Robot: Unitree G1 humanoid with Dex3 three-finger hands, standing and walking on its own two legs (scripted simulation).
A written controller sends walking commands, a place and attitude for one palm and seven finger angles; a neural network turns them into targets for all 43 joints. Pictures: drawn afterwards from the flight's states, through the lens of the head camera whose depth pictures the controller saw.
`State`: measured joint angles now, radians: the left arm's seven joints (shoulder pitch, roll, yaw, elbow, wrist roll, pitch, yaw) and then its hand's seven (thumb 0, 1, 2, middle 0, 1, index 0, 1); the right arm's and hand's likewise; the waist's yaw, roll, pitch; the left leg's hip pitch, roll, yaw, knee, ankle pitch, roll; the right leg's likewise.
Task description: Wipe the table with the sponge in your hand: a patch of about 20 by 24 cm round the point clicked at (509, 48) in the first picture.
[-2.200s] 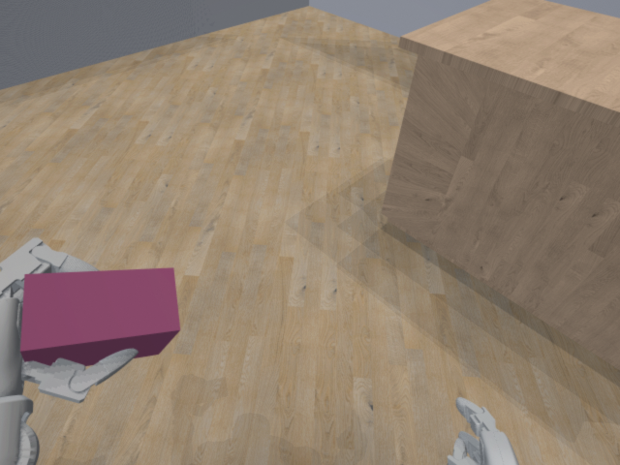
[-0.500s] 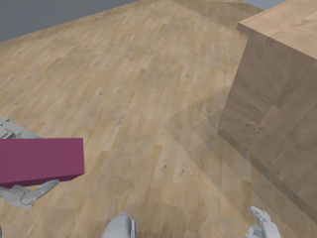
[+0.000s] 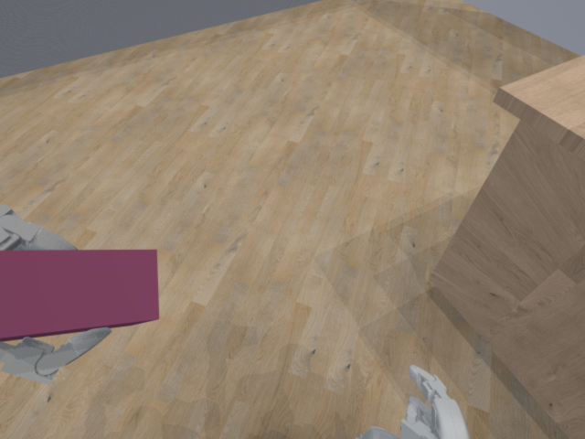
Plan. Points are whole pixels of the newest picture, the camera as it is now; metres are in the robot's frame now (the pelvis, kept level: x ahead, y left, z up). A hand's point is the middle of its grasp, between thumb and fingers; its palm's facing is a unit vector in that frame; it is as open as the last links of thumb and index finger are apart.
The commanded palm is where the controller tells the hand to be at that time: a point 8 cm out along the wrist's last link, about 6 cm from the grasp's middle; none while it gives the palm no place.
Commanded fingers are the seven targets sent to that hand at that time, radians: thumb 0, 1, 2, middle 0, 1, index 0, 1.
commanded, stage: walk to a spot facing it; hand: left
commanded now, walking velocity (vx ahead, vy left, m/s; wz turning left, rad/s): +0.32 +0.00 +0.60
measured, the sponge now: (98, 294) +0.22 +0.20 +0.17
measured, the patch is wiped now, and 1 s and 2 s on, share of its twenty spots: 0.00 0.00 0.00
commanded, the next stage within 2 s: none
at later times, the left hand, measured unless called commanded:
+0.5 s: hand (63, 223) +0.29 +0.26 +0.19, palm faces +0.59 -0.68 -0.45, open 10.2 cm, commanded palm +0.21 +0.29 +0.18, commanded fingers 0.00 0.10 1.30 -1.20 -1.60 -1.20 -1.60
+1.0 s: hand (107, 277) +0.23 +0.19 +0.19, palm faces +0.77 -0.46 -0.44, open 10.2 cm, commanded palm +0.15 +0.20 +0.18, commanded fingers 0.00 0.10 1.30 -1.20 -1.60 -1.20 -1.60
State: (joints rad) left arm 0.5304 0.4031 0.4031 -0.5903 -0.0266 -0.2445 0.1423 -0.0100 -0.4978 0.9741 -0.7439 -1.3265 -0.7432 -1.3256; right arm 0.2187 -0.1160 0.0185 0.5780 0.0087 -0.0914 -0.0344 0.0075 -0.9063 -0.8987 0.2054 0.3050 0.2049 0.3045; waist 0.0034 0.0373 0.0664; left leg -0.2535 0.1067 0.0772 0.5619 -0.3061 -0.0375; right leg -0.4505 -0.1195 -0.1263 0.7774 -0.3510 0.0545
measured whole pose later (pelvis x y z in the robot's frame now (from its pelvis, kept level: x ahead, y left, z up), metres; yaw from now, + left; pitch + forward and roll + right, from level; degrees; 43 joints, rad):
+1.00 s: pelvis +0.18 -0.12 +0.01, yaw +34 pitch -2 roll +4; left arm 0.47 0.35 0.32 -0.51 -0.03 -0.14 0.15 -0.01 -0.50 0.98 -0.74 -1.33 -0.74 -1.33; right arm 0.16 -0.25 -0.03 0.60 -0.01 -0.05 -0.09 0.01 -0.91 -0.90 0.20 0.30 0.20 0.30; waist -0.01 -0.01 0.07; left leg -0.44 0.04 0.08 1.08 -0.43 -0.06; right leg -0.26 -0.13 -0.25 0.52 -0.23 -0.07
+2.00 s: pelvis +0.15 -0.15 -0.01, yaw +65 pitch +0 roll +2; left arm 0.48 0.36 0.37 -0.62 -0.04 -0.18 0.20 -0.01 -0.50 0.98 -0.74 -1.33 -0.74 -1.33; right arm 0.23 -0.28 -0.06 0.53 0.00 -0.06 -0.07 0.01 -0.91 -0.90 0.20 0.30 0.20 0.30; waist 0.04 -0.04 0.06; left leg -0.30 0.06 0.17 0.54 -0.27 0.03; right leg -0.21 -0.18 -0.29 0.68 -0.42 0.01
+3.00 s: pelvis +0.27 +0.04 +0.00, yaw +83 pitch +0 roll +0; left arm 0.54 0.41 0.40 -0.60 -0.03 -0.23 0.15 -0.01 -0.50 0.99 -0.74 -1.34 -0.74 -1.34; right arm 0.20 -0.09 0.05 0.60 0.01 -0.10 -0.03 0.01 -0.91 -0.90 0.21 0.30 0.21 0.30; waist 0.04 0.04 0.07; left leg -0.26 0.09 0.07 0.54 -0.28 -0.04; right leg -0.42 -0.07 -0.14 0.71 -0.32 0.05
